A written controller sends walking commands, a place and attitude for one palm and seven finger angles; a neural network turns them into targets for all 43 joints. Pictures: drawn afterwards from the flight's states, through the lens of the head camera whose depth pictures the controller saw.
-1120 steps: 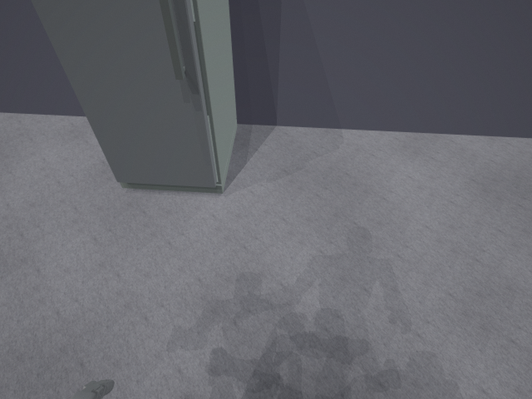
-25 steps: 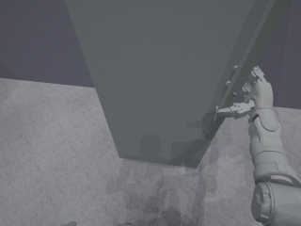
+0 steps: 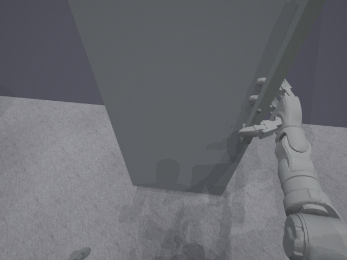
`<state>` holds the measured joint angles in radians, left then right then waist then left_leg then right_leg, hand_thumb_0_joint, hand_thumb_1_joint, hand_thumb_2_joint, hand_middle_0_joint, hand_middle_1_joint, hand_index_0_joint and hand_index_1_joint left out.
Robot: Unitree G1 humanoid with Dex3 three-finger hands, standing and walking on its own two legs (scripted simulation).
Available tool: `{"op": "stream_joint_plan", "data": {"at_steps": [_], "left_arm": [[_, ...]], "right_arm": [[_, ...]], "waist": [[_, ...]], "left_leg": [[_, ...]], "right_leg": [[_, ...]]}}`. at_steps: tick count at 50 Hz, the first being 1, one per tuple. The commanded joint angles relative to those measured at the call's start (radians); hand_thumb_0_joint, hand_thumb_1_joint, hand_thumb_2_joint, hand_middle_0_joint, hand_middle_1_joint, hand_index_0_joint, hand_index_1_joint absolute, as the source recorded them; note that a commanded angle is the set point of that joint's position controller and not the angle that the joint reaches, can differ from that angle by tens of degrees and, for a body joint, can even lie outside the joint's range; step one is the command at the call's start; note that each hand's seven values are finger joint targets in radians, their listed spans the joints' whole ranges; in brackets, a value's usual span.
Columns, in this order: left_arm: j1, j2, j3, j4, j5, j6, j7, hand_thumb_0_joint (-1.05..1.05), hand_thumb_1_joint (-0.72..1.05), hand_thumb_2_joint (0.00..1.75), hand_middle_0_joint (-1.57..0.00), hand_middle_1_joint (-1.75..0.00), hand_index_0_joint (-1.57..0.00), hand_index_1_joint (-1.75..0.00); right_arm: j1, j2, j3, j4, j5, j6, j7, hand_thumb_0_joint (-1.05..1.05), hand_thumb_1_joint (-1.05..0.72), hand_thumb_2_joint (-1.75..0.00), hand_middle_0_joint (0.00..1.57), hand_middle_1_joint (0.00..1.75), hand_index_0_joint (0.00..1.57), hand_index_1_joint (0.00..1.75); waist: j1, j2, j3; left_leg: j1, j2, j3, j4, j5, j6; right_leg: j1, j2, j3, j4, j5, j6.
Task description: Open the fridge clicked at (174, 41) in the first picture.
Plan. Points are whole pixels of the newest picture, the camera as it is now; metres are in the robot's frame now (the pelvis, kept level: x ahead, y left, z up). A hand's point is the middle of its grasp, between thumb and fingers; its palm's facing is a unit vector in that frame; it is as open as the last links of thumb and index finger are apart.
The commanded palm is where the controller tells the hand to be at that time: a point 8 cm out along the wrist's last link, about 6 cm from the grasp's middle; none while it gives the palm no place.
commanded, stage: grip the handle and tug to test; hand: right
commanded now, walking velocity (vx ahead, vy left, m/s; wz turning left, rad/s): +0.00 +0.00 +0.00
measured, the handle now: (271, 76) +0.51 -0.16 +0.17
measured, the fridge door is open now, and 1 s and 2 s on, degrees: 0 0 1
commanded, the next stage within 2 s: pull the door a little, standing still in 1.52 s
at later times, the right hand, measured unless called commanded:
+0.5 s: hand (258, 110) +0.44 -0.14 +0.12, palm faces -0.01 +1.00 +0.00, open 10.3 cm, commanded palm +0.41 -0.19 +0.11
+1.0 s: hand (258, 110) +0.45 -0.14 +0.12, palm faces -0.02 +1.00 +0.01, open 6.3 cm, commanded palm +0.42 -0.20 +0.11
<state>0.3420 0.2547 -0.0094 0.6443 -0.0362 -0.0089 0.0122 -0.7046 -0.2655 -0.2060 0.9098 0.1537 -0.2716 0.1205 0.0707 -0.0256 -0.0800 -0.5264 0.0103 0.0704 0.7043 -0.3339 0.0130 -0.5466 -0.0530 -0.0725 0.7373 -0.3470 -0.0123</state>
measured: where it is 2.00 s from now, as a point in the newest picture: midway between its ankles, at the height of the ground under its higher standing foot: outside the picture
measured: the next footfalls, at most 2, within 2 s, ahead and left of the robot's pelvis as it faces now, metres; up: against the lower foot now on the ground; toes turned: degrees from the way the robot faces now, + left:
none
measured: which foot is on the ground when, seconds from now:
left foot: down 0.00-1.00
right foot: down 0.00-1.00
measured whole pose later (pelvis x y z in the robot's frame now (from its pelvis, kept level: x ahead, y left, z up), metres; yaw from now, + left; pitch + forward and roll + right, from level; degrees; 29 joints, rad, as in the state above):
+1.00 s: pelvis +0.01 +0.00 +0.00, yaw +1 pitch +9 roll +1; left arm 0.33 0.25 -0.01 0.63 -0.04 0.01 0.02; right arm -0.65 -0.27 -0.23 0.85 0.15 -0.25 0.14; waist 0.07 -0.02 -0.08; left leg -0.50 0.00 0.06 0.68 -0.33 0.01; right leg -0.51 -0.06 -0.08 0.71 -0.35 -0.01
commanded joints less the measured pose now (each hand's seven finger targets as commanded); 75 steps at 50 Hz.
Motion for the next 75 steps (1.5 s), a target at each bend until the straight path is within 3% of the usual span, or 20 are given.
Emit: {"op": "stream_joint_plan", "data": {"at_steps": [1,5,16,21,25,28,35,38,40,42,45,48,50,52,55,59,61,66,72,75], "left_arm": [[0.051,0.147,0.050,-0.098,0.001,-0.033,0.014,0.00,0.90,0.90,-0.20,-0.30,-0.20,-0.30],[0.052,0.145,0.047,-0.096,0.004,-0.034,0.017,0.00,0.90,0.90,-0.20,-0.30,-0.20,-0.30],[0.047,0.147,0.047,-0.092,-0.001,-0.033,0.021,0.00,0.90,0.90,-0.20,-0.30,-0.20,-0.30],[0.045,0.144,0.047,-0.096,-0.001,-0.034,0.019,0.00,0.90,0.90,-0.20,-0.30,-0.20,-0.30],[0.051,0.148,0.051,-0.100,0.001,-0.033,0.019,0.00,0.90,0.90,-0.20,-0.30,-0.20,-0.30],[0.043,0.145,0.050,-0.105,-0.002,-0.030,0.018,0.00,0.90,0.90,-0.20,-0.30,-0.20,-0.30],[0.043,0.149,0.053,-0.110,0.001,-0.027,0.017,0.00,0.90,0.90,-0.20,-0.30,-0.20,-0.30],[0.028,0.141,0.052,-0.116,-0.002,-0.027,0.016,0.00,0.90,0.90,-0.20,-0.30,-0.20,-0.30],[0.039,0.149,0.052,-0.114,0.002,-0.023,0.018,0.00,0.90,0.90,-0.20,-0.30,-0.20,-0.30],[0.029,0.144,0.051,-0.119,0.001,-0.022,0.019,0.00,0.90,0.90,-0.20,-0.30,-0.20,-0.30],[0.037,0.146,0.051,-0.113,0.002,-0.017,0.023,0.00,0.90,0.90,-0.20,-0.30,-0.20,-0.30],[0.034,0.141,0.049,-0.110,0.003,-0.015,0.024,0.00,0.90,0.90,-0.20,-0.30,-0.20,-0.30],[0.044,0.147,0.050,-0.107,0.004,-0.011,0.026,0.00,0.90,0.90,-0.20,-0.30,-0.20,-0.30],[0.032,0.141,0.047,-0.110,0.001,-0.013,0.026,0.00,0.90,0.90,-0.20,-0.30,-0.20,-0.30],[0.045,0.147,0.047,-0.106,0.006,-0.011,0.028,0.00,0.90,0.90,-0.20,-0.30,-0.20,-0.30],[0.029,0.138,0.047,-0.126,0.003,-0.015,0.018,0.00,0.90,0.90,-0.20,-0.30,-0.20,-0.30],[0.031,0.141,0.049,-0.129,0.004,-0.016,0.014,0.00,0.90,0.90,-0.20,-0.30,-0.20,-0.30],[0.016,0.136,0.055,-0.151,0.002,-0.024,0.004,0.00,0.90,0.90,-0.20,-0.30,-0.20,-0.30],[-0.001,0.135,0.058,-0.170,-0.003,-0.029,-0.001,0.00,0.90,0.90,-0.20,-0.30,-0.20,-0.30],[-0.002,0.132,0.062,-0.182,-0.001,-0.032,-0.006,0.00,0.90,0.90,-0.20,-0.30,-0.20,-0.30]], "right_arm": [[-0.441,-0.184,-0.042,-0.203,0.003,-0.068,-0.008,0.00,0.50,-0.30,0.30,1.20,0.30,1.20],[-0.476,-0.185,-0.035,-0.207,-0.004,-0.077,-0.013,0.00,0.50,-0.30,0.30,1.20,0.30,1.20],[-0.460,-0.221,-0.060,-0.194,0.004,-0.090,0.007,0.00,-0.01,-0.52,0.35,1.27,0.35,1.27],[-0.456,-0.194,-0.042,-0.212,0.012,-0.093,0.014,0.00,-0.25,-0.62,0.38,1.31,0.38,1.31],[-0.413,-0.226,-0.077,-0.215,0.019,-0.091,0.015,0.00,-0.43,-0.70,0.40,1.33,0.40,1.33],[-0.401,-0.218,-0.069,-0.240,0.017,-0.088,0.017,0.00,-0.57,-0.76,0.42,1.35,0.42,1.35],[-0.338,-0.239,-0.094,-0.276,0.020,-0.079,0.012,0.00,-0.90,-0.90,0.45,1.40,0.45,1.40],[-0.359,-0.194,-0.057,-0.310,0.022,-0.070,0.016,0.00,-0.90,-0.90,0.45,1.40,0.45,1.40],[-0.312,-0.234,-0.093,-0.290,0.022,-0.063,0.010,0.00,-0.90,-0.90,0.45,1.40,0.45,1.40],[-0.322,-0.218,-0.080,-0.301,0.017,-0.056,0.010,0.00,-0.90,-0.90,0.45,1.40,0.45,1.40],[-0.336,-0.223,-0.086,-0.270,0.017,-0.046,0.006,0.00,-0.90,-0.90,0.45,1.40,0.45,1.40],[-0.369,-0.214,-0.079,-0.260,0.015,-0.039,0.008,0.00,-0.90,-0.90,0.45,1.40,0.45,1.40],[-0.369,-0.236,-0.095,-0.242,0.014,-0.038,0.006,0.00,-0.90,-0.90,0.45,1.40,0.45,1.40],[-0.394,-0.202,-0.064,-0.233,0.013,-0.038,0.010,0.00,-0.90,-0.90,0.45,1.40,0.45,1.40],[-0.398,-0.246,-0.102,-0.211,0.012,-0.041,0.005,0.00,-0.90,-0.90,0.45,1.40,0.45,1.40],[-0.325,-0.194,-0.071,-0.256,0.017,-0.048,0.010,0.00,-0.90,-0.90,0.45,1.40,0.45,1.40],[-0.307,-0.192,-0.071,-0.270,0.018,-0.050,0.005,0.00,-0.90,-0.90,0.45,1.40,0.45,1.40],[-0.194,-0.162,-0.054,-0.386,0.019,-0.051,-0.001,0.00,-0.90,-0.90,0.45,1.40,0.45,1.40],[-0.057,-0.141,-0.042,-0.495,0.027,-0.021,-0.002,0.00,-0.90,-0.90,0.45,1.40,0.45,1.40],[0.048,-0.143,-0.052,-0.578,0.031,-0.004,-0.002,0.00,-0.90,-0.90,0.45,1.40,0.45,1.40]], "waist": [[0.011,0.045,-0.315],[0.015,0.021,-0.321],[0.009,0.024,-0.329],[0.010,0.007,-0.343],[0.003,0.063,-0.341],[-0.007,0.000,-0.351],[-0.012,0.041,-0.343],[-0.007,-0.015,-0.342],[-0.016,0.047,-0.337],[-0.015,0.012,-0.335],[-0.003,0.062,-0.301],[-0.003,0.016,-0.314],[0.003,0.069,-0.312],[0.005,0.023,-0.301],[0.002,0.051,-0.317],[-0.021,-0.002,-0.342],[-0.022,0.029,-0.349],[-0.043,-0.004,-0.382],[-0.055,0.017,-0.345],[-0.077,0.013,-0.379]], "left_leg": [[0.124,-0.039,-0.035,-0.078,0.312,0.005],[0.126,-0.037,-0.039,-0.082,0.283,0.006],[0.156,-0.035,-0.052,-0.089,0.300,0.004],[0.162,-0.035,-0.052,-0.088,0.316,0.003],[0.190,-0.037,-0.051,-0.090,0.331,0.002],[0.187,-0.036,-0.051,-0.084,0.353,0.005],[0.215,-0.038,-0.051,-0.086,0.392,0.004],[0.192,-0.038,-0.047,-0.084,0.398,0.005],[0.220,-0.038,-0.046,-0.086,0.405,0.004],[0.208,-0.036,-0.049,-0.084,0.414,0.004],[0.194,-0.037,-0.046,-0.092,0.391,0.001],[0.182,-0.034,-0.046,-0.089,0.391,0.002],[0.188,-0.035,-0.046,-0.093,0.376,0.001],[0.168,-0.032,-0.046,-0.094,0.355,0.001],[0.181,-0.032,-0.047,-0.091,0.354,0.002],[0.179,-0.036,-0.038,-0.079,0.371,0.008],[0.192,-0.038,-0.038,-0.077,0.381,0.007],[0.216,-0.041,-0.036,-0.070,0.428,0.010],[0.257,-0.042,-0.037,-0.079,0.478,0.008],[0.303,-0.039,-0.036,-0.073,0.546,0.010]], "right_leg": [[0.184,0.041,0.063,-0.087,0.239,-0.015],[0.184,0.045,0.064,-0.089,0.213,-0.016],[0.164,0.048,0.055,-0.092,0.200,-0.019],[0.177,0.050,0.051,-0.091,0.214,-0.020],[0.159,0.049,0.049,-0.089,0.221,-0.023],[0.178,0.050,0.044,-0.091,0.243,-0.018],[0.177,0.047,0.040,-0.090,0.278,-0.022],[0.205,0.047,0.039,-0.093,0.290,-0.017],[0.184,0.046,0.041,-0.095,0.297,-0.020],[0.191,0.047,0.037,-0.096,0.300,-0.018],[0.177,0.045,0.042,-0.095,0.285,-0.021],[0.189,0.046,0.042,-0.096,0.286,-0.017],[0.177,0.044,0.046,-0.092,0.276,-0.020],[0.177,0.048,0.045,-0.096,0.253,-0.017],[0.168,0.047,0.049,-0.093,0.258,-0.019],[0.197,0.046,0.047,-0.093,0.292,-0.012],[0.194,0.044,0.049,-0.094,0.298,-0.014],[0.235,0.038,0.041,-0.094,0.365,-0.013],[0.227,0.035,0.026,-0.108,0.398,-0.014],[0.257,0.030,0.023,-0.106,0.503,-0.014]]}}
